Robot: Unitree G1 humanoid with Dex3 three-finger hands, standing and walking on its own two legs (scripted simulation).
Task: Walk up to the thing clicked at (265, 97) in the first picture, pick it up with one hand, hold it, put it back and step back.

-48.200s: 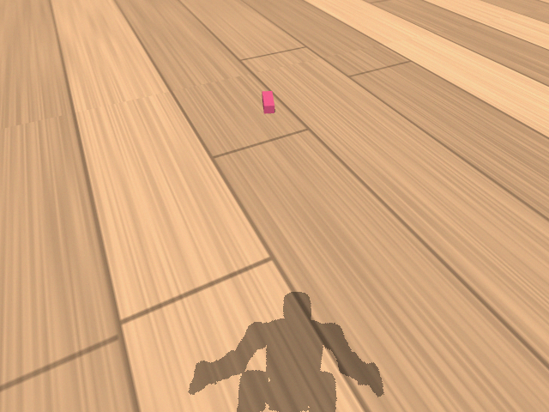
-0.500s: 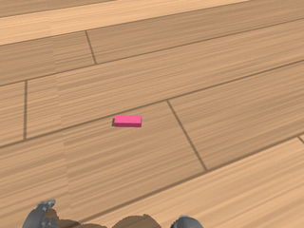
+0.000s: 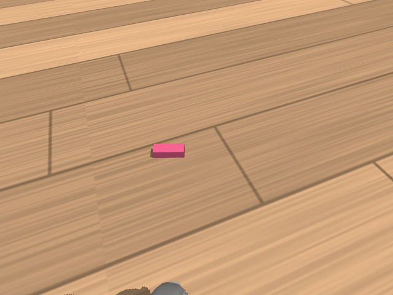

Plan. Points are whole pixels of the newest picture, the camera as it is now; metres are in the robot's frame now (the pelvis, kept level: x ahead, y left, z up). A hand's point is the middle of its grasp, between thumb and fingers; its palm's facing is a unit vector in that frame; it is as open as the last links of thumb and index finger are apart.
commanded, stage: step back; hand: left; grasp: from above
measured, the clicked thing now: (169, 150) +1.06 +0.26 -0.73
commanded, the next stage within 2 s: stand in 1.00 s
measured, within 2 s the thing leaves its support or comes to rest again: neither
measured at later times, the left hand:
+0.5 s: hand out of the picture +0.03 +0.26 -0.14, palm faces +0.07 -0.92 -0.38, open 7.4 cm
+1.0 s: hand out of the picture +0.11 +0.28 -0.14, palm faces +0.05 -0.94 -0.35, open 7.4 cm
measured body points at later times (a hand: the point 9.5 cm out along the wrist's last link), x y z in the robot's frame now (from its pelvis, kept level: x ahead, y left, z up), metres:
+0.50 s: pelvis -0.01 -0.01 +0.00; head -0.01 -0.01 +0.45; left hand +0.03 +0.31 -0.11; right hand +0.07 -0.32 -0.12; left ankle -0.02 +0.12 -0.69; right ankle +0.02 -0.12 -0.72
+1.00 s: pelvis +0.03 +0.02 +0.01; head +0.05 +0.03 +0.46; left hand +0.11 +0.33 -0.12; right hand +0.17 -0.26 -0.11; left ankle +0.05 +0.14 -0.72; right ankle +0.02 -0.12 -0.72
